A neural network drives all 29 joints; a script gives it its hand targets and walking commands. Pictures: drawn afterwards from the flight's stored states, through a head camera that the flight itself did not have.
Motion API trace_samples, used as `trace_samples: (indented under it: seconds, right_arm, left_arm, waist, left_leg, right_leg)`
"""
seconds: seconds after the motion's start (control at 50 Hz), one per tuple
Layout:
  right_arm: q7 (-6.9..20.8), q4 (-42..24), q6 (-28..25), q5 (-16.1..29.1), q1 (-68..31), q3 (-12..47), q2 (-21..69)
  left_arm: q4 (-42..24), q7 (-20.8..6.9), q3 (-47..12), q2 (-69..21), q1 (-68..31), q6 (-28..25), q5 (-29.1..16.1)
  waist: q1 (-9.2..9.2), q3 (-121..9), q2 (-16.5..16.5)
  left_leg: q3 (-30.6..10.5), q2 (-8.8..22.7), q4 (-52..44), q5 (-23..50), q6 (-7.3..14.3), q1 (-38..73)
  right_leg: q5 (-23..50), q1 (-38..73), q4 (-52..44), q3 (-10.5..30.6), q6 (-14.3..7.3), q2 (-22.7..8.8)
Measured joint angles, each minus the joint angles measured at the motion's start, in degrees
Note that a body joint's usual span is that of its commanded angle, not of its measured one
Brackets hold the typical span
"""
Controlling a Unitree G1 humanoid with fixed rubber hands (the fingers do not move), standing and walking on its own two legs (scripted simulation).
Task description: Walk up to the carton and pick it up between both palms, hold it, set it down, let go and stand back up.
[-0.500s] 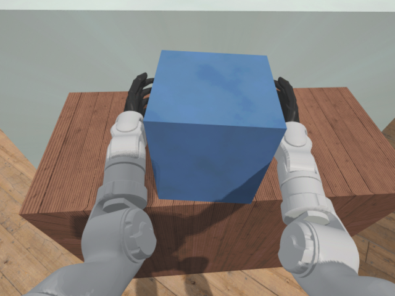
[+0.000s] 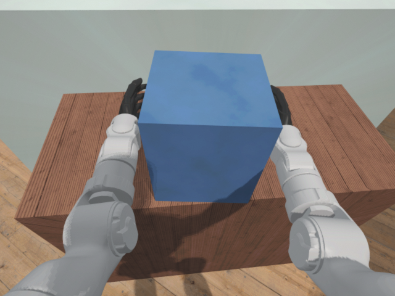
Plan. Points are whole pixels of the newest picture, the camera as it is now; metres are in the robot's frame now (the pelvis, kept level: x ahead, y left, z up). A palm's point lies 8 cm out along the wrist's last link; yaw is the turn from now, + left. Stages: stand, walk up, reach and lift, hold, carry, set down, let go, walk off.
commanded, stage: set down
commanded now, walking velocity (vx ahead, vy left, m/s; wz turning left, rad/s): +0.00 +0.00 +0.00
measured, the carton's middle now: (204, 132) +0.41 +0.00 +0.10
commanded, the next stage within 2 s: none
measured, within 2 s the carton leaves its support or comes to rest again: neither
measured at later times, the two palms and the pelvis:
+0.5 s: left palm (105, 124) +0.40 +0.19 +0.13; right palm (304, 120) +0.40 -0.19 +0.15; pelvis -0.04 -0.02 -0.01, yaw +1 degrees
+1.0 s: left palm (86, 153) +0.34 +0.22 +0.12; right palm (310, 157) +0.33 -0.19 +0.12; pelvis -0.04 -0.02 +0.00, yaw +2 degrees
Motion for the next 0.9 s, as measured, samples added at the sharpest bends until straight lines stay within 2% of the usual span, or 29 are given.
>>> trace_samples:
  seconds: [0.08, 0.14, 0.2, 0.3, 0.38, 0.54, 0.6, 0.66, 0.8, 0.9]
  right_arm:
    - [-1.88, 9.36, 0.29, 11.05, -3.47, 9.23, -5.47]
    - [-3.09, 12.06, 0.76, 17.63, -5.87, 15.04, -8.32]
    - [-4.27, 13.99, 1.03, 22.25, -8.32, 18.98, -10.04]
    - [-5.13, 16.34, 1.48, 27.25, -11.15, 22.17, -12.23]
    - [-5.21, 17.12, 2.47, 28.98, -11.91, 23.08, -13.35]
    - [-6.01, 9.48, 3.21, 30.37, -5.90, 24.52, -12.93]
    - [-6.22, 5.85, 3.96, 29.32, -2.41, 22.71, -12.08]
    - [-6.53, 2.78, 5.50, 28.35, 0.34, 22.04, -11.66]
    - [-7.01, -5.34, 8.84, 27.22, 5.49, 19.84, -10.69]
    - [-7.55, -12.75, 10.27, 27.76, 10.34, 19.98, -10.95]
  left_arm:
    - [11.04, 2.76, -8.23, 5.64, -4.40, -1.91, -10.69]
    - [16.34, 2.81, -13.83, 8.74, -7.64, -3.65, -17.27]
    - [20.23, 1.59, -18.23, 11.47, -9.86, -4.70, -20.96]
    - [20.25, 0.06, -23.47, 13.60, -9.67, -5.26, -24.79]
    - [21.72, -1.09, -25.03, 14.25, -9.99, -5.59, -26.24]
    - [15.52, -2.38, -22.42, 14.44, -4.02, -5.30, -24.79]
    - [10.90, -1.98, -22.44, 14.33, -0.46, -4.14, -25.27]
    - [9.62, -2.10, -22.03, 14.29, 1.17, -2.90, -25.35]
    - [1.77, -2.36, -20.96, 15.30, 5.48, 0.90, -25.71]
    - [-6.64, -3.25, -18.25, 14.84, 10.54, 5.45, -23.67]
  waist:
    - [1.21, -3.94, 1.07]
    - [1.69, -6.23, 1.45]
    - [1.39, -7.38, 1.67]
    - [0.94, -8.10, 1.85]
    - [0.58, -7.88, 1.13]
    - [0.49, -6.65, -0.07]
    - [0.40, -6.41, 0.04]
    - [0.44, -5.68, 0.03]
    - [0.14, -4.30, 0.46]
    - [0.14, -3.19, 0.66]
  left_leg:
    - [0.29, 1.04, 2.72, -0.85, -0.32, -5.15]
    - [-0.32, 1.52, 4.52, -0.96, -0.56, -9.06]
    - [-1.32, 1.69, 5.48, -0.75, -0.69, -11.50]
    - [-2.70, 1.72, 6.29, -0.02, -1.11, -13.53]
    - [-3.12, 1.60, 6.06, 0.77, -1.30, -13.57]
    - [-2.68, 1.23, 4.10, 2.41, -1.49, -10.83]
    - [-2.88, 1.00, 3.92, 2.62, -1.48, -10.04]
    - [-3.00, 0.78, 3.82, 2.70, -1.39, -9.02]
    - [-3.19, 0.40, 3.16, 2.93, -1.21, -6.70]
    - [-3.10, 0.23, 2.00, 2.93, -1.07, -3.44]
  right_leg:
    - [0.64, -4.30, 0.36, 0.38, -0.32, 0.94]
    - [1.01, -7.48, 0.90, -0.04, -0.60, 1.37]
    - [1.25, -9.40, 1.39, -0.84, -0.88, 1.55]
    - [1.59, -10.87, 2.00, -2.07, -1.39, 1.63]
    - [1.62, -11.33, 2.94, -2.41, -1.72, 1.53]
    - [2.02, -9.90, 3.46, -1.79, -2.01, 1.28]
    - [1.88, -9.23, 3.74, -1.89, -2.02, 1.09]
    - [1.67, -8.37, 4.10, -1.90, -1.99, 0.91]
    - [1.67, -6.08, 3.73, -1.83, -1.81, 0.65]
    - [1.77, -2.81, 2.46, -1.52, -1.60, 0.62]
